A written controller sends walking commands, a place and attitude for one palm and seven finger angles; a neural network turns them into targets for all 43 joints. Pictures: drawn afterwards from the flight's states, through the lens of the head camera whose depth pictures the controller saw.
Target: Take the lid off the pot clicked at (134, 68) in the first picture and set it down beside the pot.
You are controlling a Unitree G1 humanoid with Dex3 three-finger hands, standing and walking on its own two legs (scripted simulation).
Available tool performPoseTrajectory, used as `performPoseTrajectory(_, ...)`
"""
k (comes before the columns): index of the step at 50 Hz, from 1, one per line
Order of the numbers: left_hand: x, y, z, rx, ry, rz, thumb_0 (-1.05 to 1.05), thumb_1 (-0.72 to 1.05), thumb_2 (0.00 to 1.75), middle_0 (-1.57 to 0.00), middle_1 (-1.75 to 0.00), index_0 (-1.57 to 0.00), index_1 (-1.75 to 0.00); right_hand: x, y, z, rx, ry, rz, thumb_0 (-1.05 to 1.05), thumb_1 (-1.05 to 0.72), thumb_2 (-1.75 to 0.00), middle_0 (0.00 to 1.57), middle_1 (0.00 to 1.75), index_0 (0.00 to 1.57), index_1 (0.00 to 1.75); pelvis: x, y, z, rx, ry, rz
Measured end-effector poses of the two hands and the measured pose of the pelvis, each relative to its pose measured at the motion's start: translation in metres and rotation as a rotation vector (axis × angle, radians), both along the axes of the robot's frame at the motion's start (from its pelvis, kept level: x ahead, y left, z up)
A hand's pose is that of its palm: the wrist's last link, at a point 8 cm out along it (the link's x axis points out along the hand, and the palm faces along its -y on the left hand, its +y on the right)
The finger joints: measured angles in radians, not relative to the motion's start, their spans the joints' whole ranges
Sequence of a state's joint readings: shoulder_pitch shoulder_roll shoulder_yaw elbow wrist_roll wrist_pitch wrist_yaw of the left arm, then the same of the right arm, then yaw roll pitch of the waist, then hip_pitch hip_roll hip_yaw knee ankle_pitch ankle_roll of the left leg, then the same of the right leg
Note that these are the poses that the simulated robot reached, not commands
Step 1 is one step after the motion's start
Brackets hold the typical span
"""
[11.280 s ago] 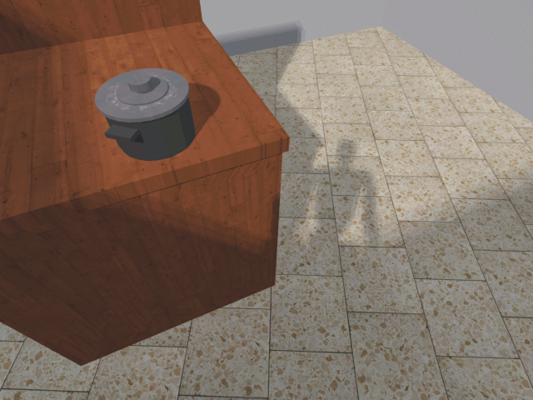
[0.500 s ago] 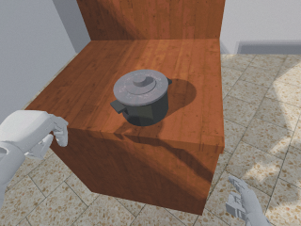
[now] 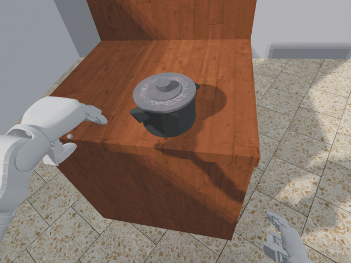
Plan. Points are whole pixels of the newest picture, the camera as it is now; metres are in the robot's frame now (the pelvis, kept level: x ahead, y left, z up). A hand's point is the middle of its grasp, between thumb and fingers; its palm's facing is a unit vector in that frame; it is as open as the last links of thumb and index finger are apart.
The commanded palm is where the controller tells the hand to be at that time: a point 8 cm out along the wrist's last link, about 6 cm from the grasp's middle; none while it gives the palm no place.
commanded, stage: reach forward and open the fingers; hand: left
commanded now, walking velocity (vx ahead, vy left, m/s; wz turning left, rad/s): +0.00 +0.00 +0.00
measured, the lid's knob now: (163, 84) +0.52 +0.09 +0.15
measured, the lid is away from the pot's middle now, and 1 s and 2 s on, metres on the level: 0.00 0.00 0.00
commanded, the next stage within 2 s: move the open hand above the knob in 0.06 s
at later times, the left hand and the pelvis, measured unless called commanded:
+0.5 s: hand (84, 101) +0.35 +0.21 +0.23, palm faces -0.03 -0.03 -1.00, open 9.7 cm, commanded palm +0.32 +0.20 +0.28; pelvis +0.01 -0.01 +0.00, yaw +0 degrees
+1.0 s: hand (121, 87) +0.40 +0.15 +0.22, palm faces -0.07 +0.08 -0.99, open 9.7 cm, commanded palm +0.38 +0.16 +0.28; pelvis +0.02 -0.02 +0.00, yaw +0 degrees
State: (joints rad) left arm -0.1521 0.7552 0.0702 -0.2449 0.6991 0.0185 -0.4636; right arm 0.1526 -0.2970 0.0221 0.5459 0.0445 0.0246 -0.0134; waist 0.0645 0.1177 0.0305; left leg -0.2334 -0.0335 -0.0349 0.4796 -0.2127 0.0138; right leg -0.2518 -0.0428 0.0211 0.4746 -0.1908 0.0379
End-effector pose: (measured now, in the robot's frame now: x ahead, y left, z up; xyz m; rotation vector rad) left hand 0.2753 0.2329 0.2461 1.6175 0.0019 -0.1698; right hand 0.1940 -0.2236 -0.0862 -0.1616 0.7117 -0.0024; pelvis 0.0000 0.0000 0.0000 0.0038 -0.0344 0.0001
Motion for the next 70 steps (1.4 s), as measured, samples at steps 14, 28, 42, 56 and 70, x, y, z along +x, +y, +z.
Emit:
performPoseTrajectory(14, 0.023, -0.011, 0.006, -0.028, -0.009, 0.032, 0.00, -0.31, 1.59, -0.89, -0.09, -0.89, -0.08, 0.008, 0.010, -0.001, 0.052, -0.012, 0.026, 0.01, -0.90, -0.90, 0.20, 0.30, 0.20, 0.30, -0.001, -0.002, -0.001, 0.007, 0.009, 0.001)
performPoseTrajectory(28, 0.059, -0.040, 0.009, -0.056, 0.008, 0.053, 0.00, -0.31, 1.59, -0.89, -0.08, -0.89, -0.08, 0.014, -0.007, -0.007, 0.076, 0.018, 0.010, 0.01, -0.90, -0.90, 0.20, 0.30, 0.20, 0.30, 0.009, -0.012, -0.001, 0.011, 0.029, -0.001)
performPoseTrajectory(42, 0.086, -0.046, 0.018, -0.091, 0.016, 0.112, 0.00, -0.31, 1.59, -0.89, -0.08, -0.89, -0.08, 0.014, -0.023, -0.011, 0.081, 0.056, -0.021, 0.01, -0.90, -0.90, 0.20, 0.30, 0.20, 0.30, 0.017, -0.018, -0.001, 0.013, 0.040, 0.002)
performPoseTrajectory(56, 0.129, -0.058, 0.042, -0.108, -0.046, 0.133, 0.00, -0.31, 1.59, -0.89, -0.08, -0.89, -0.08, 0.007, -0.014, -0.014, 0.097, 0.094, -0.035, 0.01, -0.90, -0.90, 0.20, 0.30, 0.20, 0.30, 0.021, -0.016, 0.000, 0.016, 0.057, -0.004)
performPoseTrajectory(70, 0.170, -0.097, 0.057, -0.126, -0.076, 0.052, 0.00, -0.31, 1.59, -0.89, -0.08, -0.89, -0.08, -0.003, -0.014, -0.020, 0.079, 0.135, -0.081, 0.01, -0.90, -0.90, 0.20, 0.30, 0.20, 0.30, 0.030, -0.011, 0.000, 0.021, 0.067, -0.015)
